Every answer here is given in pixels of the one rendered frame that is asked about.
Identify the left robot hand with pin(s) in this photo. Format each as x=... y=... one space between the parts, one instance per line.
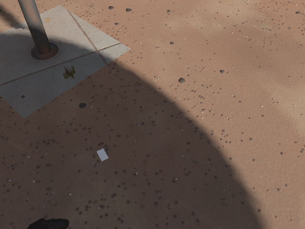
x=50 y=224

